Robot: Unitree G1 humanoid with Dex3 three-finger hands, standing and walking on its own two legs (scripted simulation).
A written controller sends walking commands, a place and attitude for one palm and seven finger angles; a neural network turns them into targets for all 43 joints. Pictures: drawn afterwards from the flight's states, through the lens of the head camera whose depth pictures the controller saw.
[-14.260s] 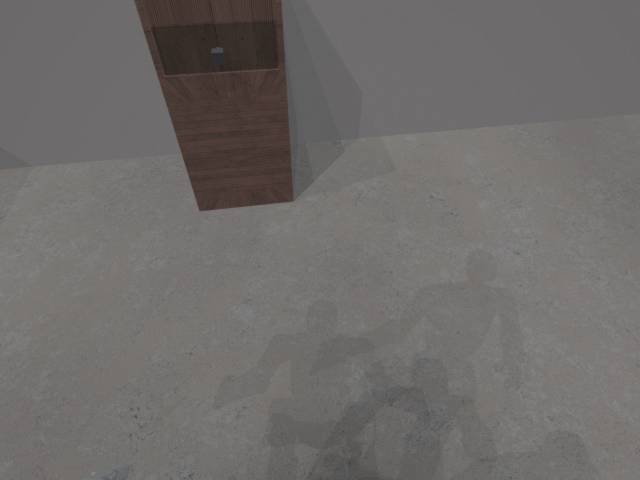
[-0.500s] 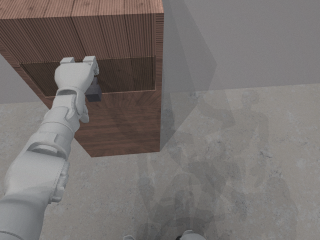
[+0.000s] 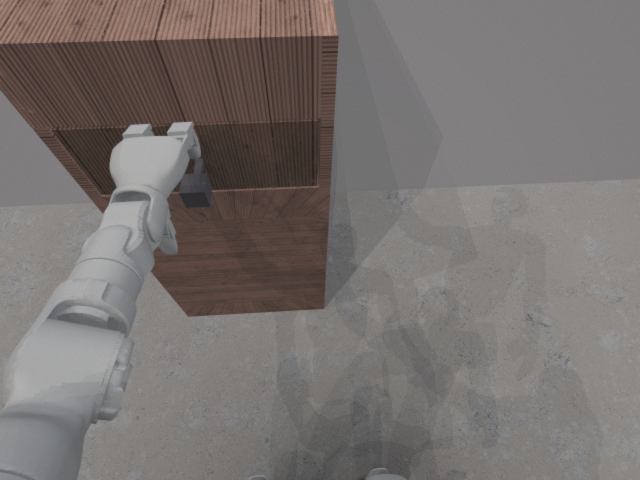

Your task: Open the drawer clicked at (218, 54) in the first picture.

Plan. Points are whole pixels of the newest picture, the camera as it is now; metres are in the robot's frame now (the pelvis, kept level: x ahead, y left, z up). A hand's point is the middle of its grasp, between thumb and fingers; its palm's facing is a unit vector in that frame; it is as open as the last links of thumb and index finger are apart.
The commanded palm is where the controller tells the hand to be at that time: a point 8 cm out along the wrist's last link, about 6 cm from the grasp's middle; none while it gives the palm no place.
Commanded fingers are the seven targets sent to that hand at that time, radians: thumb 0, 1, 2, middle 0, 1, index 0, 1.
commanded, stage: re-aim the fingers above the handle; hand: left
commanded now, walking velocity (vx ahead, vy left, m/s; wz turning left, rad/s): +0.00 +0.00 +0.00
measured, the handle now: (197, 180) +0.56 +0.17 -0.03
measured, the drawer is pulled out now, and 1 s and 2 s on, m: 0.00 0.00 0.00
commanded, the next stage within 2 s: lower the fingers behind the handle in 0.48 s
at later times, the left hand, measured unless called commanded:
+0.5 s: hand (173, 182) +0.51 +0.18 +0.03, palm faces -0.05 -0.02 -1.00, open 13.8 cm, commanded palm +0.49 +0.18 +0.09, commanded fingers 0.00 -0.50 0.30 -0.30 -1.20 -0.30 -1.20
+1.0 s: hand (180, 197) +0.50 +0.18 +0.01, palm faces -0.06 -0.03 -1.00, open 13.8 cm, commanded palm +0.48 +0.18 +0.06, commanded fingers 0.00 -0.50 0.30 -0.30 -1.20 -0.30 -1.20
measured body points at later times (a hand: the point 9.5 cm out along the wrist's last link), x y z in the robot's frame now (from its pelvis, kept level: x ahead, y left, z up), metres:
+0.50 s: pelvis +0.00 +0.00 +0.00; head +0.11 -0.01 +0.43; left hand +0.51 +0.18 +0.09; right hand -0.02 -0.27 -0.14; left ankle -0.02 +0.11 -0.71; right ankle -0.02 -0.12 -0.71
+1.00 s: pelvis +0.00 +0.00 -0.01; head +0.11 -0.01 +0.43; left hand +0.50 +0.18 +0.06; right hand -0.01 -0.28 -0.14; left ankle -0.02 +0.11 -0.71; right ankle -0.02 -0.12 -0.71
